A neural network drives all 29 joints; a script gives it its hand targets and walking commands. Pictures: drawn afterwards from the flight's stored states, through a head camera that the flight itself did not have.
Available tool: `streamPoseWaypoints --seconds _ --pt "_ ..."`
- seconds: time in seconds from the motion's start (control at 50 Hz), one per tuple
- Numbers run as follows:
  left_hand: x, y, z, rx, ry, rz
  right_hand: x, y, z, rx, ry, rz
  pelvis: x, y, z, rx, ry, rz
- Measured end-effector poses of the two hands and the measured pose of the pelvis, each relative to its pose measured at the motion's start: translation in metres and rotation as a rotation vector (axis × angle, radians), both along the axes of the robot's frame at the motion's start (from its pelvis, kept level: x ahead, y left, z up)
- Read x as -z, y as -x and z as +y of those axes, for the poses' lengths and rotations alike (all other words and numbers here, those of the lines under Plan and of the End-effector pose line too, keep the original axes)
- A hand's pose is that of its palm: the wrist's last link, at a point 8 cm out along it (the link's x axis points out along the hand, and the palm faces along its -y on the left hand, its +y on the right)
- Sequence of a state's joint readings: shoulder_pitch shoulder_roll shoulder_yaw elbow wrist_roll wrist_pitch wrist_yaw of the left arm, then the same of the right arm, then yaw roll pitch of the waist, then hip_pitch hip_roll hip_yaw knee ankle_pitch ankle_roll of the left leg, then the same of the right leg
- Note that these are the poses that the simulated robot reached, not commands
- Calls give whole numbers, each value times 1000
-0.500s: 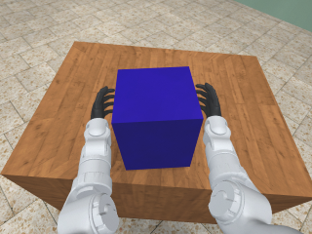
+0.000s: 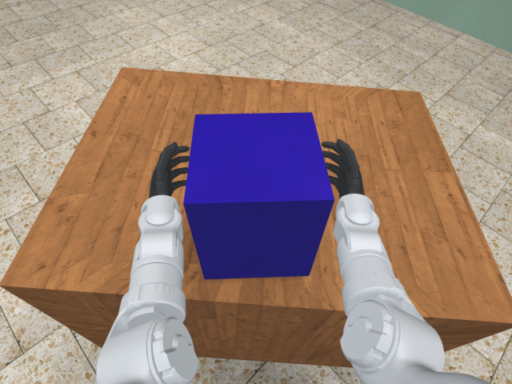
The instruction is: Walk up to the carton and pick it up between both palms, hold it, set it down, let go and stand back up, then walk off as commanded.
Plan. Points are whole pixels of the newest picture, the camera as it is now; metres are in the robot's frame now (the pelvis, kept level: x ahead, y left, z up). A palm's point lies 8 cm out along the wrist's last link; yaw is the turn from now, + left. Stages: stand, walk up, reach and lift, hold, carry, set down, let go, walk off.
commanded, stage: set down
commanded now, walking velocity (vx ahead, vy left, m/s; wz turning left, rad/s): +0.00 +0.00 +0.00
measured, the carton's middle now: (255, 200) +0.44 +0.03 -0.02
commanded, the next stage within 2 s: none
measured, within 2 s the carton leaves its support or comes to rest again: neither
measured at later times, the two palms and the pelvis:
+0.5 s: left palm (166, 194) +0.39 +0.17 +0.06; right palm (351, 196) +0.40 -0.12 +0.07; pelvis +0.00 +0.00 +0.00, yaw +0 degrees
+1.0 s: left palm (169, 196) +0.41 +0.18 +0.03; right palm (343, 197) +0.43 -0.12 +0.03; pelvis -0.01 -0.01 -0.01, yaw +0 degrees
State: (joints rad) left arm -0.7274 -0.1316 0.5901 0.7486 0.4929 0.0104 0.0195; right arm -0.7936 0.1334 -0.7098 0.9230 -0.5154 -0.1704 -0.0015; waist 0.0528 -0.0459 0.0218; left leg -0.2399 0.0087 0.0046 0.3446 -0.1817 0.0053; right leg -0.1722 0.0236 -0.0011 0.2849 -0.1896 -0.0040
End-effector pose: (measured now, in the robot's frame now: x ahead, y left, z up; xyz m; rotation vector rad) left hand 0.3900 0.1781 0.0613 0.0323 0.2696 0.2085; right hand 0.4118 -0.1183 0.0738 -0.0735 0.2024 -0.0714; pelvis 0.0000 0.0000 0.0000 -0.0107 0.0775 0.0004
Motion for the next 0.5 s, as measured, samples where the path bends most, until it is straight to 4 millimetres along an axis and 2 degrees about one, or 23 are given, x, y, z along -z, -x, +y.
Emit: streamPoseWaypoints --seconds 0.5 --pt "2 2 -5 9 3 -13 8 7 -5 10 3 15 1 1 -3 1 -4 5"
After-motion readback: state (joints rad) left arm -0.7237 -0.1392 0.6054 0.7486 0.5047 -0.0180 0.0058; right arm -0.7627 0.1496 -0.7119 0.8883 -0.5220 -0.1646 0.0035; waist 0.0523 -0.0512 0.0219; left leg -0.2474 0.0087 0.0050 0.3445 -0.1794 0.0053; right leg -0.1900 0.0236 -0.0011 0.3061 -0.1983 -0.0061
